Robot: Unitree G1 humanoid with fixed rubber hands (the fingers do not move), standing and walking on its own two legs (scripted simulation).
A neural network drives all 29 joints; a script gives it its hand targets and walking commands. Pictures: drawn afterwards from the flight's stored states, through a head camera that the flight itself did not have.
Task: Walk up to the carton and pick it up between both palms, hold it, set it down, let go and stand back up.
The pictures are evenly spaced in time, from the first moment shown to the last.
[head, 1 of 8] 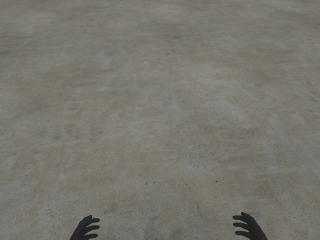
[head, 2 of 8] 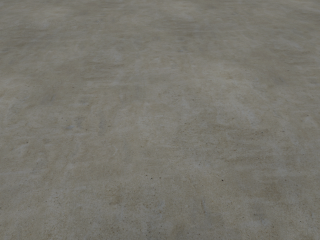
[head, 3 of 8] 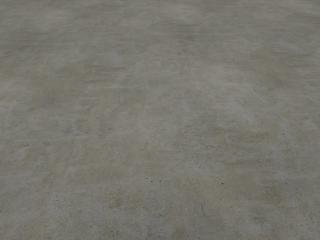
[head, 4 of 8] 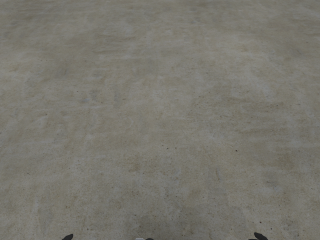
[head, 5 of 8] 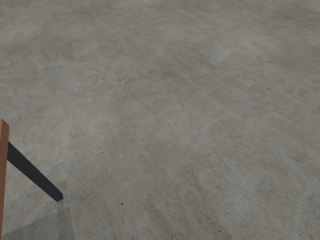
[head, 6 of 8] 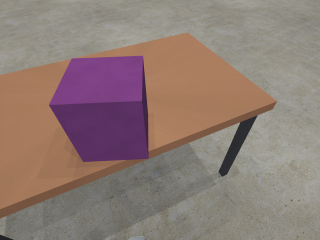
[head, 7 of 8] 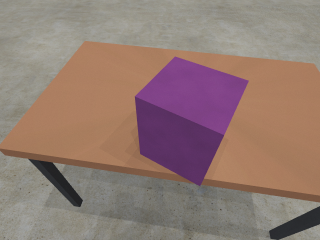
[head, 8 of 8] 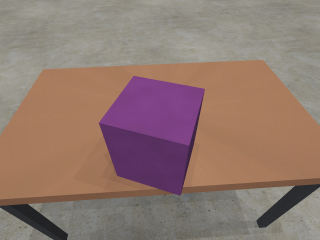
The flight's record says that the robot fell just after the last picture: no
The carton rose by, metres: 0.00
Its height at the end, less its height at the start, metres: +0.00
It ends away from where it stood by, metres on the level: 0.00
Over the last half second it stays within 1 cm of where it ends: yes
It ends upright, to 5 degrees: yes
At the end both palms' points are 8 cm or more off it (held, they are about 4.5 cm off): yes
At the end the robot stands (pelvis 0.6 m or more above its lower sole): yes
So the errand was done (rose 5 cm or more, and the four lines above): no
